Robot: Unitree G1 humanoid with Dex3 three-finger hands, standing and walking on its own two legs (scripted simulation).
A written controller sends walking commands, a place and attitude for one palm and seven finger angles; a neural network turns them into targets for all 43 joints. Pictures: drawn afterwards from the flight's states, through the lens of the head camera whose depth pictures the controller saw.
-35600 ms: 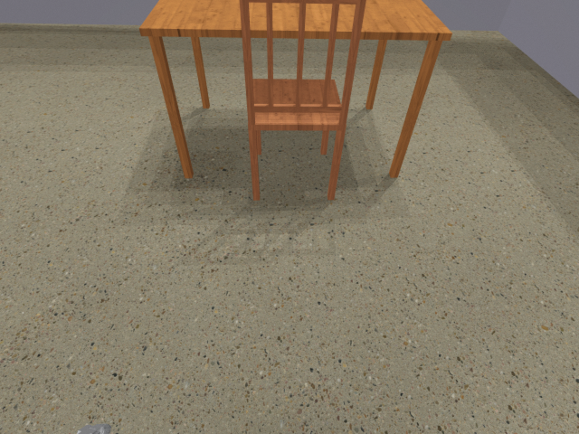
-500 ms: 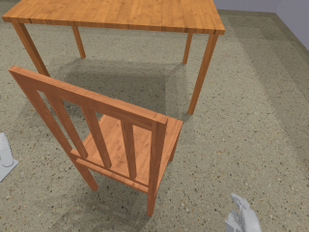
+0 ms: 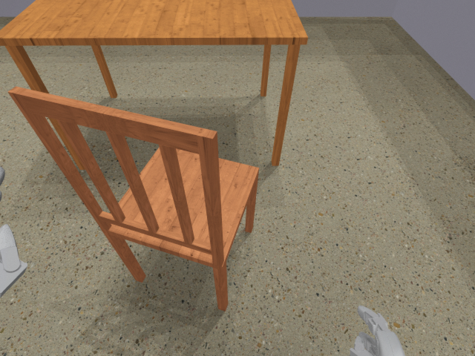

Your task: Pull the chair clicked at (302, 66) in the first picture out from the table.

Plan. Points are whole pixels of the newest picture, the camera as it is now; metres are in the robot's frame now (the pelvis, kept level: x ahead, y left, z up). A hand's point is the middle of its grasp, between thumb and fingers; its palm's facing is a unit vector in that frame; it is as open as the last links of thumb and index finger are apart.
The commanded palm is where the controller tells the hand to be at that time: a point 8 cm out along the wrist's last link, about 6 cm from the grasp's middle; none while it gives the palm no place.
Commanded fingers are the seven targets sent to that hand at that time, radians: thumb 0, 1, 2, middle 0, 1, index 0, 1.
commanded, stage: stop stepping back and stand still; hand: left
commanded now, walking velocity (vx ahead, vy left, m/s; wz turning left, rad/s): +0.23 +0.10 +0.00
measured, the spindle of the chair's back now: (138, 189) +0.47 +0.25 -0.06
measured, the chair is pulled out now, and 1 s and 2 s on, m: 0.57 0.57 0.57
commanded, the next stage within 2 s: let the arm hang, fingers relaxed in 0.54 s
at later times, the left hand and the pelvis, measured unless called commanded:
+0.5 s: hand out of the picture +0.15 +0.27 +0.17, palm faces +0.48 -0.76 -0.44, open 7.4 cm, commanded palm +0.09 +0.31 +0.18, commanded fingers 0.00 0.90 0.90 -0.20 -0.30 -0.20 -0.30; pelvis -0.03 +0.00 +0.00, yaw +2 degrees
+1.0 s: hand out of the picture +0.06 +0.19 -0.17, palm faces +0.12 -0.98 -0.15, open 6.8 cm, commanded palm none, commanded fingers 0.00 0.90 0.90 -0.20 -0.30 -0.20 -0.30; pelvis +0.00 +0.02 +0.00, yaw +4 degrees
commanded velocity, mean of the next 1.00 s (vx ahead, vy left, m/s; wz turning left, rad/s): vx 0.05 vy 0.00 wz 0.00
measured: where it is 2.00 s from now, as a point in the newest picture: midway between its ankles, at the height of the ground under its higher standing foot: outside the picture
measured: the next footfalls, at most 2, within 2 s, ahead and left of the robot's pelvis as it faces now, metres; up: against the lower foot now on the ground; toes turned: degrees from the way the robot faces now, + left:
left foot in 0.06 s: +0.02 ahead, +0.13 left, +0.00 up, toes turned +2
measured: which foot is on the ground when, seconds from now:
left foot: up 0.00-0.04, down 0.06-1.00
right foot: down 0.00-1.00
